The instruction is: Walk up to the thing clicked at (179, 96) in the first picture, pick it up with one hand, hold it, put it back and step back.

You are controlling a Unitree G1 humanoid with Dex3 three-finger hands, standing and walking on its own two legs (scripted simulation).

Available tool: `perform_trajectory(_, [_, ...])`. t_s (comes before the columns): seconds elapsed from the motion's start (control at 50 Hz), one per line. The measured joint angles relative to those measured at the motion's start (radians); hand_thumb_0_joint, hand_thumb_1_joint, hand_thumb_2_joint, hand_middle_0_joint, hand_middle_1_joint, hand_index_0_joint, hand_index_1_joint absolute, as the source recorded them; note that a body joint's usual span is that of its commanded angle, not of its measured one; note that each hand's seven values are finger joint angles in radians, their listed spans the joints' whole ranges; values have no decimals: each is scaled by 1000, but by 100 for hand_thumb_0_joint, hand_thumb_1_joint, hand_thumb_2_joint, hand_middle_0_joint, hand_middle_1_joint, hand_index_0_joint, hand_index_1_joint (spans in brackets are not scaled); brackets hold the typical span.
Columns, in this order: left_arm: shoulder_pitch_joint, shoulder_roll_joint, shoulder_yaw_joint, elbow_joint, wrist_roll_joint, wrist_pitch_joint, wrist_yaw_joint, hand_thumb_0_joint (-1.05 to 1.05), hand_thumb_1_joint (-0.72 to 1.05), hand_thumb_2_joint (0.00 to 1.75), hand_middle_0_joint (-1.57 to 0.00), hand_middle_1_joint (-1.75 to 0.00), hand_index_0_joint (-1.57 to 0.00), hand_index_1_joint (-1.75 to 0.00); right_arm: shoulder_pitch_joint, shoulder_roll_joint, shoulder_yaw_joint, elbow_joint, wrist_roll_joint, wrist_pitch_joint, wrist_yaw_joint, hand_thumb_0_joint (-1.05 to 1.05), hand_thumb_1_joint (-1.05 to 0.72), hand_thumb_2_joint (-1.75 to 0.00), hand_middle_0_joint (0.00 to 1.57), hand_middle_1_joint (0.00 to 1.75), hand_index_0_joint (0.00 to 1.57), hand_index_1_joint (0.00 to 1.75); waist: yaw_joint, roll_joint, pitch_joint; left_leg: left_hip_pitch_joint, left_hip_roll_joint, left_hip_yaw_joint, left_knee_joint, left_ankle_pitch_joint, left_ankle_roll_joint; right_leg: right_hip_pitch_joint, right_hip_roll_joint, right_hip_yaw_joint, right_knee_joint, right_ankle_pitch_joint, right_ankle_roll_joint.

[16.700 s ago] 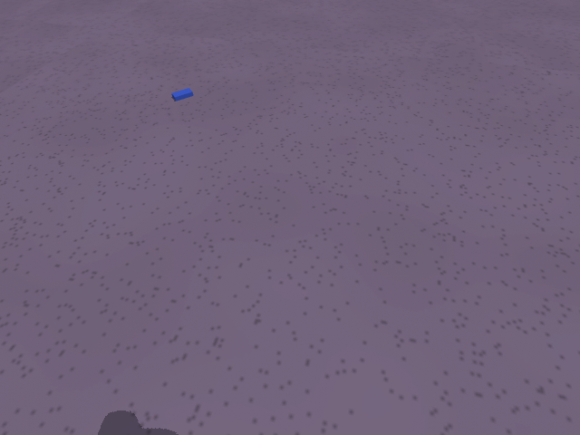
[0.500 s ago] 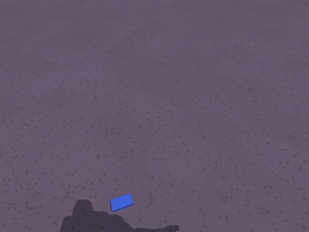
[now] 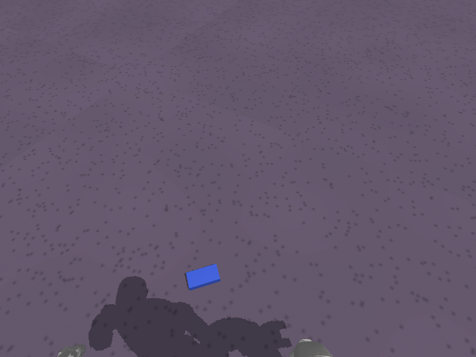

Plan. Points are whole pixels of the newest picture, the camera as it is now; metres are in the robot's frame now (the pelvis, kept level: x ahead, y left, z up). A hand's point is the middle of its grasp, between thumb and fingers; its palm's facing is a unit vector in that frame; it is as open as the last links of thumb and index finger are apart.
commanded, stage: walk up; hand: left
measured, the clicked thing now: (203, 276) +0.50 +0.18 -0.74
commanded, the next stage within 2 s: none
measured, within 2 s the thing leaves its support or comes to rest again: neither
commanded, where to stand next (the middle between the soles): +0.11 -0.04 m, yaw -2 degrees
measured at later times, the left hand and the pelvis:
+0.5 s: hand out of the picture +0.10 +0.19 -0.15, palm faces -0.11 -0.93 -0.34, open 7.4 cm; pelvis +0.02 -0.06 +0.00, yaw -4 degrees
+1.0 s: hand out of the picture +0.09 +0.29 -0.16, palm faces -0.03 -0.91 -0.42, open 7.4 cm; pelvis -0.01 -0.01 -0.01, yaw -2 degrees
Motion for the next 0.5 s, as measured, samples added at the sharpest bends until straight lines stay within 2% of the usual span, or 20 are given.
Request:
perform_trajectory(0.02, [5, 8, 10, -9, 1, 18, -4, 1, 90, 90, -20, -30, -21, -30, 17, 15, 7, 5, -1, -8, -12, 0, -91, -90, 20, 30, 20, 30, 5, -20, 2, -3, -8, 7, 23, -9, 1, -28, 33, 48, 88, -75, -3])
perform_trajectory(0.06, [19, 28, 24, -20, 4, 51, -19, 1, 90, 90, -20, -30, -20, -30, 49, 45, 21, 15, 4, -18, -37, 0, -91, -90, 21, 30, 20, 30, 0, -44, -5, -2, -3, 0, 25, -14, 6, -82, 112, 98, 267, -133, 2])
perform_trajectory(0.1, [41, 53, 40, -38, 2, 69, -43, 1, 90, 90, -20, -30, -20, -30, 76, 68, 27, 18, 4, -30, -63, 0, -90, -90, 21, 30, 20, 30, 11, -75, -4, 11, 10, 8, -4, 0, 4, -132, 162, 121, 413, -100, 9])
perform_trajectory(0.14, [69, 69, 55, -49, 3, 74, -63, 1, 91, 90, -20, -30, -20, -30, 104, 71, 22, 8, 6, -49, -79, 0, -90, -90, 21, 30, 21, 30, 19, -95, -2, 22, 27, 17, -25, 9, -1, -155, 175, 124, 477, -53, 16])
perform_trajectory(0.2, [117, 77, 65, -50, 2, 76, -89, 1, 91, 90, -20, -30, -20, -30, 140, 50, 11, -13, 9, -72, -85, 0, -90, -90, 21, 30, 21, 30, 23, -112, -6, 39, 51, 35, -39, 8, -9, -143, 159, 133, 457, 7, 29])
perform_trajectory(0.26, [156, 71, 59, -29, -5, 68, -106, 1, 91, 90, -20, -30, -20, -30, 169, 16, 3, -36, 8, -86, -76, 0, -90, -90, 21, 30, 21, 30, 18, -115, -18, 63, 78, 52, -50, -2, -13, -97, 113, 107, 339, 24, 40])
perform_trajectory(0.32, [178, 53, 46, -8, -16, 45, -114, 1, 91, 90, -20, -30, -20, -30, 189, -21, 2, -61, -1, -86, -55, 0, -90, -90, 21, 30, 20, 30, 7, -98, -34, 81, 109, 63, -53, -19, -14, -32, 64, 32, 168, -14, 36])
perform_trajectory(0.36, [181, 36, 37, -3, -23, 22, -110, 1, 91, 90, -20, -30, -20, -30, 191, -45, 6, -75, -5, -75, -43, 0, -90, -90, 21, 30, 20, 30, -4, -75, -41, 73, 130, 60, -27, -38, -18, 29, 50, -21, 36, -42, 27])
perform_trajectory(0.38, [181, 29, 34, -6, -27, 7, -105, 1, 91, 90, -20, -30, -20, -30, 191, -55, 10, -83, -4, -66, -40, 0, -90, -90, 21, 30, 20, 30, -10, -62, -42, 56, 139, 52, 7, -58, -15, 68, 52, -44, -42, -20, 25])
perform_trajectory(0.4, [174, 18, 34, -11, -28, -10, -97, 1, 91, 90, -20, -30, -20, -30, 187, -66, 12, -88, 1, -57, -40, 0, -90, -90, 21, 30, 20, 30, -14, -39, -34, 28, 153, 34, 67, -81, 2, 88, 65, -61, -81, 52, 36])
perform_trajectory(0.42, [165, 3, 32, -19, -26, -24, -87, 1, 91, 90, -20, -30, -20, -30, 174, -71, 15, -86, 9, -45, -43, 0, -90, -90, 21, 30, 20, 30, -20, -13, -17, -5, 150, -7, 150, -112, 22, 87, 78, -78, -62, 59, 43])
perform_trajectory(0.44, [158, -10, 26, -28, -24, -33, -80, 1, 91, 90, -20, -30, -20, -30, 161, -68, 18, -81, 17, -33, -49, 0, -90, -90, 21, 30, 20, 30, -20, 0, -9, -41, 120, -45, 239, -160, 36, 81, 79, -85, -39, 46, 44])
perform_trajectory(0.46, [153, -23, 17, -35, -25, -38, -76, 1, 91, 90, -20, -30, -20, -30, 148, -62, 21, -75, 22, -23, -53, 0, -90, -90, 21, 30, 20, 30, -16, 8, -7, -76, 83, -67, 324, -195, 45, 80, 76, -86, -31, 36, 39])
perform_trajectory(0.5, [146, -52, -4, -46, -32, -52, -67, 1, 90, 90, -20, -30, -20, -30, 128, -55, 25, -74, 32, -14, -52, 0, -90, -90, 21, 30, 20, 30, -11, 35, -5, -134, 29, -79, 436, -192, 53, 95, 71, -90, -53, 39, 34])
